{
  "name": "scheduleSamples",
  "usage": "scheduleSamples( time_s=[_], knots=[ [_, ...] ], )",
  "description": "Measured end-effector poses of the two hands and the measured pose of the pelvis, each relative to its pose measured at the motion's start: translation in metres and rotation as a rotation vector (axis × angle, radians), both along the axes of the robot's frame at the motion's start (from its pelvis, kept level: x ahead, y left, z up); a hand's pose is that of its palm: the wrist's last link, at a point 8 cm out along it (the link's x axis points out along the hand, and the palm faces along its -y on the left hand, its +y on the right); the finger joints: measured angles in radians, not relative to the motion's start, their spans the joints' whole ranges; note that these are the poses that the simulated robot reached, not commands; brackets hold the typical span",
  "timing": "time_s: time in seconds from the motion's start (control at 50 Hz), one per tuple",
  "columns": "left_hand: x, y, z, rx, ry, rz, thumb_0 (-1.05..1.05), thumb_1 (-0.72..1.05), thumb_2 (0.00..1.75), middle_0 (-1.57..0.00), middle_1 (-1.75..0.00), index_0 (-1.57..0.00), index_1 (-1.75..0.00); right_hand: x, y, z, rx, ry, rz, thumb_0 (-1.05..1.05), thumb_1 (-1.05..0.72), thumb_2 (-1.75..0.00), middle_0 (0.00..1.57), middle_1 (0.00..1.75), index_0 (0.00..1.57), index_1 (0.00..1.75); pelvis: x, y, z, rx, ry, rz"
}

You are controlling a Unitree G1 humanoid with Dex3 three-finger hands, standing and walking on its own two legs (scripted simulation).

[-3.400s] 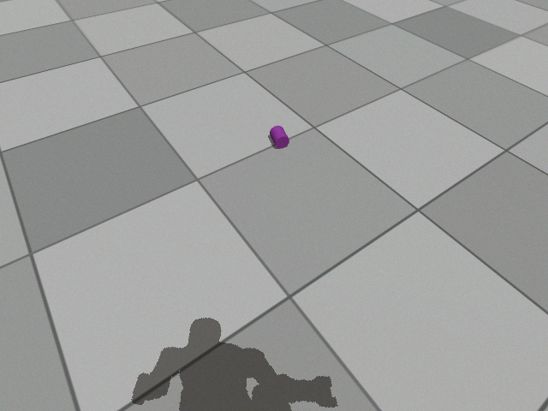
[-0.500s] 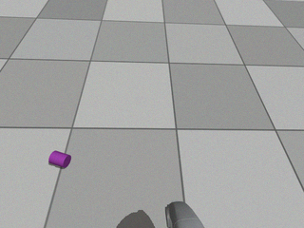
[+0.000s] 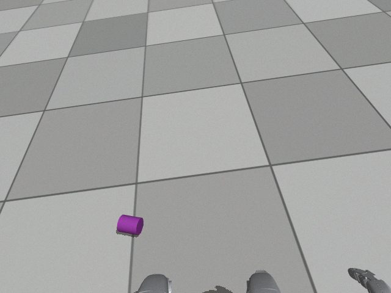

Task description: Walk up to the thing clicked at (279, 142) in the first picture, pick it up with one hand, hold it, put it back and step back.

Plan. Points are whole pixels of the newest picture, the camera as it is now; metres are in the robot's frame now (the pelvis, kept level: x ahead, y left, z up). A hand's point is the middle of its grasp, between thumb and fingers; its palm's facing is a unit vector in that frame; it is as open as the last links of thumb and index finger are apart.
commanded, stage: walk up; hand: left
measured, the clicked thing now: (130, 224) +0.52 +0.40 -0.69
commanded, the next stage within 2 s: none
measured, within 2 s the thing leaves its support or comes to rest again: neither
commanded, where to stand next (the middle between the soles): +0.10 +0.24 m, yaw -10 degrees
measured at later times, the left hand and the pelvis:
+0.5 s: hand out of the picture +0.11 +0.48 -0.11, palm faces -0.16 -0.84 -0.52, open 7.4 cm; pelvis +0.01 +0.21 +0.01, yaw -7 degrees
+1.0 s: hand out of the picture +0.17 +0.58 -0.14, palm faces -0.20 -0.91 -0.36, open 7.4 cm; pelvis +0.03 +0.30 +0.01, yaw -11 degrees
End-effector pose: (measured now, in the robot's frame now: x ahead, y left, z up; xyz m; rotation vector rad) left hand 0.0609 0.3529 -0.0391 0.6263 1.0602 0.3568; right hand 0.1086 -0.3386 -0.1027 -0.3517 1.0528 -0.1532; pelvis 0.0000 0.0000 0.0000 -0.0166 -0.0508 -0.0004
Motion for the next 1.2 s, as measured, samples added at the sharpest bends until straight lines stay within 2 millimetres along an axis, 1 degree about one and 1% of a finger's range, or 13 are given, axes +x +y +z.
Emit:
scheduleSamples(
  time_s=[0.08,0.14,0.26,0.38,0.48,0.64,0.7,0.76,0.84,0.94,1.06,1.12,1.2],
  knots=[
    [-0.004,0.078,-0.022,0.029,0.016,0.007,0.01,0.9,0.9,-0.21,-0.3,-0.21,-0.31,-0.018,0.041,-0.005,-0.071,0.024,-0.02,0.0,-0.91,-0.9,0.2,0.3,0.2,0.3,-0.008,0.058,-0.021,-0.001,0.003,-0.014],
    [-0.003,0.12,-0.038,0.038,0.05,0.053,0.01,0.9,0.9,-0.21,-0.3,-0.21,-0.31,-0.051,0.081,-0.005,-0.077,0.06,-0.058,0.0,-0.91,-0.9,0.2,0.3,0.2,0.3,-0.008,0.091,-0.024,0.008,-0.012,-0.05],
    [0.015,0.135,-0.037,-0.078,0.11,0.016,0.01,0.91,0.9,-0.21,-0.3,-0.2,-0.3,-0.113,0.155,0.016,-0.02,0.206,-0.169,0.0,-0.91,-0.9,0.2,0.3,0.2,0.3,0.0,0.133,0.011,-0.011,0.018,-0.056],
    [0.035,0.141,-0.031,-0.141,0.148,-0.06,0.01,0.9,0.9,-0.21,-0.3,-0.21,-0.31,-0.14,0.2,0.02,0.001,0.277,-0.209,0.0,-0.9,-0.9,0.2,0.3,0.21,0.3,0.007,0.174,0.023,0.004,0.035,-0.09],
    [0.052,0.159,-0.03,-0.13,0.11,-0.102,0.01,0.9,0.9,-0.21,-0.3,-0.21,-0.31,-0.135,0.225,-0.002,0.022,0.272,-0.244,0.0,-0.9,-0.9,0.2,0.3,0.2,0.3,0.01,0.203,0.014,-0.017,0.016,-0.124],
    [0.061,0.213,-0.012,-0.132,-0.002,-0.085,0.01,0.9,0.9,-0.21,-0.3,-0.21,-0.31,-0.066,0.272,0.009,0.043,0.097,-0.177,0.0,-0.91,-0.9,0.2,0.3,0.2,0.3,0.017,0.252,0.022,0.017,-0.022,-0.132],
    [0.072,0.237,-0.016,-0.155,0.001,-0.118,0.01,0.9,0.9,-0.21,-0.3,-0.21,-0.31,-0.049,0.286,0.014,0.016,0.021,-0.184,0.0,-0.91,-0.9,0.2,0.3,0.2,0.3,0.024,0.277,0.018,0.022,-0.019,-0.152],
    [0.09,0.265,-0.035,-0.178,0.004,-0.133,0.01,0.9,0.9,-0.21,-0.3,-0.21,-0.31,-0.048,0.303,0.013,-0.052,-0.018,-0.201,0.0,-0.91,-0.9,0.2,0.3,0.2,0.3,0.029,0.302,0.004,0.051,-0.033,-0.169],
    [0.108,0.282,-0.052,-0.212,0.033,-0.131,0.01,0.9,0.9,-0.21,-0.3,-0.2,-0.3,-0.077,0.324,0.02,-0.105,0.036,-0.239,0.0,-0.91,-0.9,0.2,0.3,0.2,0.3,0.033,0.314,0.002,0.034,-0.032,-0.174],
    [0.117,0.282,-0.062,-0.274,0.081,-0.133,0.01,0.91,0.9,-0.2,-0.3,-0.2,-0.3,-0.117,0.325,0.045,-0.177,0.144,-0.29,0.0,-0.9,-0.9,0.21,0.3,0.21,0.3,0.033,0.31,0.012,0.02,-0.015,-0.192],
    [0.11,0.26,-0.072,-0.31,0.19,-0.137,0.01,0.91,0.9,-0.2,-0.3,-0.2,-0.3,-0.154,0.288,0.065,-0.267,0.26,-0.325,0.0,-0.9,-0.9,0.21,0.3,0.21,0.3,0.036,0.294,0.014,0.025,0.016,-0.213],
    [0.112,0.239,-0.074,-0.306,0.222,-0.151,0.01,0.91,0.9,-0.2,-0.3,-0.2,-0.3,-0.161,0.263,0.063,-0.283,0.279,-0.328,0.0,-0.9,-0.9,0.21,0.3,0.21,0.3,0.038,0.279,0.009,0.03,0.027,-0.232],
    [0.119,0.205,-0.074,-0.29,0.189,-0.165,0.01,0.91,0.9,-0.2,-0.3,-0.2,-0.3,-0.155,0.229,0.041,-0.262,0.288,-0.323,0.0,-0.9,-0.9,0.2,0.3,0.21,0.3,0.038,0.253,-0.001,-0.007,0.019,-0.227]
  ],
)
